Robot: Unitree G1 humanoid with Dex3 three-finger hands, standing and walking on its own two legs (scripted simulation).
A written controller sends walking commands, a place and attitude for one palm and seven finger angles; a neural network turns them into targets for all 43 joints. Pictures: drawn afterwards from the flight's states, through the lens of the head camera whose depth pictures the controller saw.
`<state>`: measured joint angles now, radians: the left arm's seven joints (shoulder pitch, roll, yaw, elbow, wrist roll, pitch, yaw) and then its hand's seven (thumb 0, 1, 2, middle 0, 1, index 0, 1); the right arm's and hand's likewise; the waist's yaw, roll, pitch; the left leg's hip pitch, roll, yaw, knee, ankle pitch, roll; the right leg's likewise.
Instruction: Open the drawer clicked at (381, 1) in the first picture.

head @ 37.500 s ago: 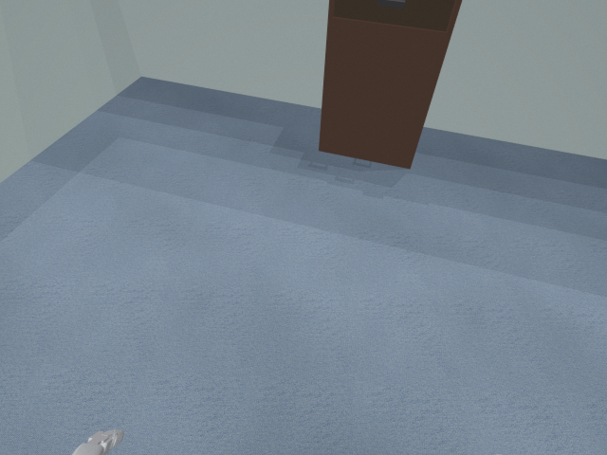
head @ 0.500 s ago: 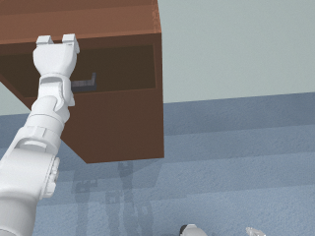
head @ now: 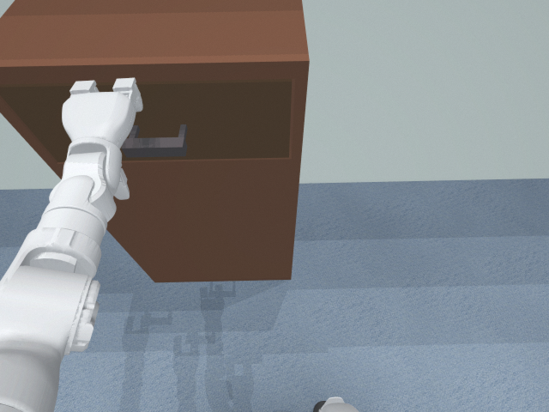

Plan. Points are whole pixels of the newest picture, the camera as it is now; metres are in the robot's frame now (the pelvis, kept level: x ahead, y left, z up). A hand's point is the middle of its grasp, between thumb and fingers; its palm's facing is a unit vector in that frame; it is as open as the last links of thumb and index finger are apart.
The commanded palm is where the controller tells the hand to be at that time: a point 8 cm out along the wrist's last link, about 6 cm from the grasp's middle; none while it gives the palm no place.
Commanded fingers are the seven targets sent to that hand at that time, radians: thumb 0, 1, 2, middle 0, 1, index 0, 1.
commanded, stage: re-aim the fingers above the handle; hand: left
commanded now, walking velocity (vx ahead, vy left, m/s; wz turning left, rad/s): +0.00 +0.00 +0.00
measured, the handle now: (157, 138) +0.55 +0.20 +0.04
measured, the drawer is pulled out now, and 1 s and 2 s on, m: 0.00 0.00 0.00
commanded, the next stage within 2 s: lower the fingers behind the handle in 0.36 s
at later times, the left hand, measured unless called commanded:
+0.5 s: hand (107, 157) +0.47 +0.25 +0.08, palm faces -0.08 +0.05 -1.00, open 13.9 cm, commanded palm +0.45 +0.21 +0.14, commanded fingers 0.00 -0.50 0.30 -0.30 -1.20 -0.30 -1.20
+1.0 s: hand (136, 164) +0.47 +0.21 +0.06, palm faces -0.06 +0.02 -1.00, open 13.9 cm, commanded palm +0.46 +0.21 +0.11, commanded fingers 0.00 -0.50 0.30 -0.30 -1.20 -0.30 -1.20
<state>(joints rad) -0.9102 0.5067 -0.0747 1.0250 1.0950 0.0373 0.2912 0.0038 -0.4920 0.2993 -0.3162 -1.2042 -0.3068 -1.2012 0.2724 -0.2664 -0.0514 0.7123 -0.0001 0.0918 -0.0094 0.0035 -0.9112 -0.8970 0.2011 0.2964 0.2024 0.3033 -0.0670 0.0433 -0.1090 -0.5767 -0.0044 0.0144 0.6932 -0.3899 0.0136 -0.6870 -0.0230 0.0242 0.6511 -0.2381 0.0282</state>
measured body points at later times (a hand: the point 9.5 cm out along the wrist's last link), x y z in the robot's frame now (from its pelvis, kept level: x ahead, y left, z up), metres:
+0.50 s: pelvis +0.01 +0.00 +0.01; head +0.08 -0.03 +0.45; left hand +0.47 +0.24 +0.14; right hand +0.07 -0.27 -0.14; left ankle -0.04 +0.11 -0.72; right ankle +0.04 -0.14 -0.72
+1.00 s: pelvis +0.00 -0.01 +0.00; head +0.08 -0.02 +0.44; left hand +0.47 +0.21 +0.12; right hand +0.05 -0.27 -0.14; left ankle -0.04 +0.11 -0.72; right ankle +0.04 -0.14 -0.72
